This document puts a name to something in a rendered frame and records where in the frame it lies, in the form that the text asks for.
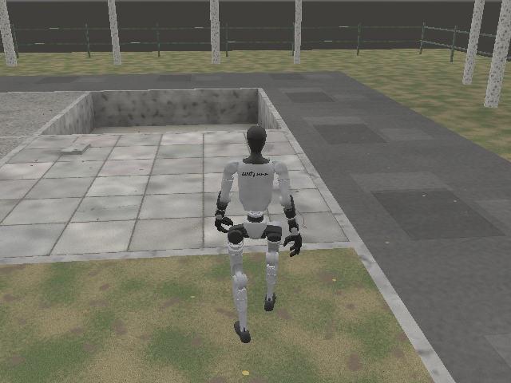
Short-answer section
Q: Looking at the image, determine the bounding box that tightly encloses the robot right hand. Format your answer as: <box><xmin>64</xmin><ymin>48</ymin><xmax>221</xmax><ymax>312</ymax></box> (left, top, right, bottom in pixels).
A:
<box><xmin>283</xmin><ymin>233</ymin><xmax>302</xmax><ymax>257</ymax></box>

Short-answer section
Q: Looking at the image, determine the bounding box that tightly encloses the robot right shin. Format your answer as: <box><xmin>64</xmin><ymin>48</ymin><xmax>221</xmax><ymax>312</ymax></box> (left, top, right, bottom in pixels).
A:
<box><xmin>266</xmin><ymin>252</ymin><xmax>279</xmax><ymax>301</ymax></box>

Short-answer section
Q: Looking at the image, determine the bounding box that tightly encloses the robot left shin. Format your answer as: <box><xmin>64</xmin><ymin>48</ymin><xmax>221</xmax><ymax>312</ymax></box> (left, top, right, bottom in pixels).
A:
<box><xmin>232</xmin><ymin>275</ymin><xmax>248</xmax><ymax>332</ymax></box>

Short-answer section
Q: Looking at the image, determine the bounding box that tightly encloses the right robot upper arm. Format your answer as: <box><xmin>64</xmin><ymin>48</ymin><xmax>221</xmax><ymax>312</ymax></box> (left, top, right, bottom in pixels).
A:
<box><xmin>272</xmin><ymin>160</ymin><xmax>291</xmax><ymax>207</ymax></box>

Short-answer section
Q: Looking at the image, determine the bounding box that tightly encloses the right robot forearm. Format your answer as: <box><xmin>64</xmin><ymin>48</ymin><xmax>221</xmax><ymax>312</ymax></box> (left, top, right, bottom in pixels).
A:
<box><xmin>283</xmin><ymin>195</ymin><xmax>300</xmax><ymax>235</ymax></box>

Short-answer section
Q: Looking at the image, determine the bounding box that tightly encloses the robot left hand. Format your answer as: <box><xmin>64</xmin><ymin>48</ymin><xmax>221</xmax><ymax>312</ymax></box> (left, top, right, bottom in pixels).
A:
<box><xmin>215</xmin><ymin>217</ymin><xmax>233</xmax><ymax>233</ymax></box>

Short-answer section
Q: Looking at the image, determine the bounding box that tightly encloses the left robot upper arm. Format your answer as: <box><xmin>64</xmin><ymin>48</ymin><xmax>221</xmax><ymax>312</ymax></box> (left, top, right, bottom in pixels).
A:
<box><xmin>220</xmin><ymin>160</ymin><xmax>240</xmax><ymax>203</ymax></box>

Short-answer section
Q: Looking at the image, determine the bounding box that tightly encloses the left robot forearm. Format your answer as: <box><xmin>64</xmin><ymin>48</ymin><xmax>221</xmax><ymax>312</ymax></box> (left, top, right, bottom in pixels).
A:
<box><xmin>215</xmin><ymin>191</ymin><xmax>228</xmax><ymax>220</ymax></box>

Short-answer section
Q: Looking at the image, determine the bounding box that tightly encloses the robot shin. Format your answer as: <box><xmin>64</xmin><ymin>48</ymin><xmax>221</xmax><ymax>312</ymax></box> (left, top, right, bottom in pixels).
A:
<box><xmin>266</xmin><ymin>252</ymin><xmax>279</xmax><ymax>301</ymax></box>
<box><xmin>232</xmin><ymin>275</ymin><xmax>248</xmax><ymax>332</ymax></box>

